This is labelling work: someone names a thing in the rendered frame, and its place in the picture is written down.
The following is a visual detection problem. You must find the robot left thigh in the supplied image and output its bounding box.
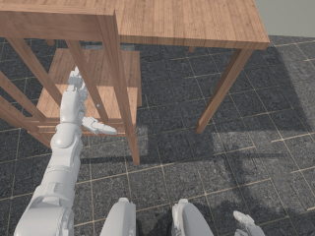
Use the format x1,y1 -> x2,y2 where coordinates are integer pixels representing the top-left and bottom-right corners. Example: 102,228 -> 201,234
99,201 -> 136,236

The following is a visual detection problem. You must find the robot right hand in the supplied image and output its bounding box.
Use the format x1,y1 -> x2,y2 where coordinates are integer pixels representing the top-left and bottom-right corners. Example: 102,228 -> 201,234
233,210 -> 266,236

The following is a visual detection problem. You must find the robot left forearm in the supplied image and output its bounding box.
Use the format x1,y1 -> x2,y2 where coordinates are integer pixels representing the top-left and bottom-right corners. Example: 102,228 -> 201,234
14,122 -> 83,236

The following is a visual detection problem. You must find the robot left hand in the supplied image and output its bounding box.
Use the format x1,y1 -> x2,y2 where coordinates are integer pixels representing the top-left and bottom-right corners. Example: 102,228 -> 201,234
60,66 -> 117,135

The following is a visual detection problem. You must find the table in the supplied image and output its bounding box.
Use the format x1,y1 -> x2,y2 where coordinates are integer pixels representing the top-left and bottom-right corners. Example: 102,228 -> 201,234
0,0 -> 271,134

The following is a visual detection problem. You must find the chair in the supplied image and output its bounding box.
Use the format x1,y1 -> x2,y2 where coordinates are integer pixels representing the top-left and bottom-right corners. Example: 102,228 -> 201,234
0,3 -> 142,165

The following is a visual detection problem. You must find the robot left upper arm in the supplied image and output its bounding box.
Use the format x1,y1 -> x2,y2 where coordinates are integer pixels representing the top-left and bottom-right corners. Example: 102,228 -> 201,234
16,206 -> 75,236

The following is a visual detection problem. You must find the right robot shin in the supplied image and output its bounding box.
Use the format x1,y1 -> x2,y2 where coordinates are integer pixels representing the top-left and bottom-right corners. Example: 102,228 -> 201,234
171,199 -> 188,236

